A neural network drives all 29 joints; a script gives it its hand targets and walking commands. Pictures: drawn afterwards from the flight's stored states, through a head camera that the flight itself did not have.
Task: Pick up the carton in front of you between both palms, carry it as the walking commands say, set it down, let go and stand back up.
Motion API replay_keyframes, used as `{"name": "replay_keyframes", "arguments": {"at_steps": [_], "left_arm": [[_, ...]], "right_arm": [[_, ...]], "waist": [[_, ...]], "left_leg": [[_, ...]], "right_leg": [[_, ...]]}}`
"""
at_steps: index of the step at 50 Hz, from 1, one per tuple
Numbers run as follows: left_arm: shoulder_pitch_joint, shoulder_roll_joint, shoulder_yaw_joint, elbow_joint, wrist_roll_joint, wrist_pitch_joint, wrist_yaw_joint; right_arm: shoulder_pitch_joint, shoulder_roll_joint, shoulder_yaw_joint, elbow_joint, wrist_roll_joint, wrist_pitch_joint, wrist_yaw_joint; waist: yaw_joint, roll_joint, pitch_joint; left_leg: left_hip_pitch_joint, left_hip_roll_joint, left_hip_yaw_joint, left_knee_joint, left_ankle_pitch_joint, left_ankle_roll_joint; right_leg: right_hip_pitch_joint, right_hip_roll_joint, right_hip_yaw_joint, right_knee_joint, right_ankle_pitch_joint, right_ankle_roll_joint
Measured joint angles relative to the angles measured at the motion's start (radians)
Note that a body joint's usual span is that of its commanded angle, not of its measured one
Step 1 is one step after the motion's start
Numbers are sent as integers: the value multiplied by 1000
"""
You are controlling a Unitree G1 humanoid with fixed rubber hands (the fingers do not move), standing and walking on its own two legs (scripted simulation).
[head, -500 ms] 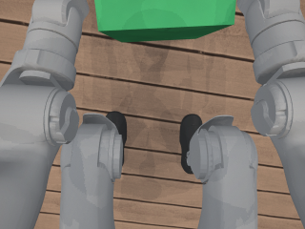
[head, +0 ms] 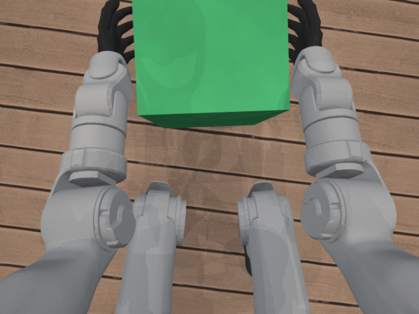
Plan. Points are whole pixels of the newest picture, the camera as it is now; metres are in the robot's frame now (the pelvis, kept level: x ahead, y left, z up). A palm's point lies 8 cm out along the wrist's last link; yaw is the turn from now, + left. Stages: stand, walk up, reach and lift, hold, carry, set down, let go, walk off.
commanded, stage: reach and lift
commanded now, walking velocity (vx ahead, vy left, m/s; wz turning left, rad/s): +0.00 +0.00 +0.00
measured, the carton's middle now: (209, 67) +0.54 +0.00 -0.16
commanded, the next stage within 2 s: none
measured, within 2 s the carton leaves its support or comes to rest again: neither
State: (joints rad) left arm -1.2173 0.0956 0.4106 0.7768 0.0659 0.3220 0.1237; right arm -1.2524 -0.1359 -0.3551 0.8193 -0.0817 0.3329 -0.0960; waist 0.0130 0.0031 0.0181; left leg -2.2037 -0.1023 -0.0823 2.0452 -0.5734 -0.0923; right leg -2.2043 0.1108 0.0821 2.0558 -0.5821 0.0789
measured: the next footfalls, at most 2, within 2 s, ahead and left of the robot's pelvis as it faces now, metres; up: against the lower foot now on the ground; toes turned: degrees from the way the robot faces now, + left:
none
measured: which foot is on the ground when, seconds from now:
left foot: down 0.00-1.00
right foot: down 0.00-1.00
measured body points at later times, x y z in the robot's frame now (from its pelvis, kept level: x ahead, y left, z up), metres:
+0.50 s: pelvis +0.00 +0.00 +0.11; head +0.25 +0.00 +0.49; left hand +0.50 +0.16 +0.06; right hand +0.50 -0.15 +0.06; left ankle +0.11 +0.14 -0.38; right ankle +0.10 -0.13 -0.38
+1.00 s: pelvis +0.05 +0.00 +0.26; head +0.19 +0.00 +0.69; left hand +0.45 +0.15 +0.22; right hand +0.45 -0.15 +0.22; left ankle +0.11 +0.14 -0.38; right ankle +0.10 -0.13 -0.38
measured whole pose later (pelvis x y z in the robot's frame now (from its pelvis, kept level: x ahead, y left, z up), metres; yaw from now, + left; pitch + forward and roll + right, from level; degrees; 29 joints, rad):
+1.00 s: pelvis +0.05 +0.00 +0.26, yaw +0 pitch +28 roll +0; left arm -0.60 -0.11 0.40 0.61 0.21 0.34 0.05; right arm -0.61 0.10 -0.39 0.62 -0.22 0.34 -0.04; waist 0.01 0.00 -0.22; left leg -1.21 -0.08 -0.13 1.15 -0.43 -0.04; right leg -1.21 0.09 0.12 1.16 -0.43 0.04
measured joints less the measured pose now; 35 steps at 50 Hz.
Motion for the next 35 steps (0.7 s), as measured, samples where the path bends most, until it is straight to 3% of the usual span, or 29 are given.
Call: {"name": "replay_keyframes", "arguments": {"at_steps": [5,10,23,35], "left_arm": [[15,-44,95,30,128,23,-38],[28,-67,131,1,182,41,-57],[171,-109,75,-138,151,93,-62],[382,-156,35,-140,142,62,-60]], "right_arm": [[20,43,-104,34,-121,16,40],[32,68,-145,12,-174,28,59],[188,120,-103,-148,-146,83,65],[406,177,-75,-163,-137,54,57]], "waist": [[0,-6,-84],[-1,-7,-113],[-2,-1,-173],[-4,-4,-250]], "left_leg": [[54,1,-3,-121,48,9],[96,-3,-8,-214,89,11],[258,-4,-21,-372,99,15],[556,6,-29,-577,92,30]], "right_leg": [[54,2,6,-123,50,-5],[97,2,11,-216,90,-7],[261,-2,16,-377,99,-8],[560,-10,26,-583,94,-23]]}}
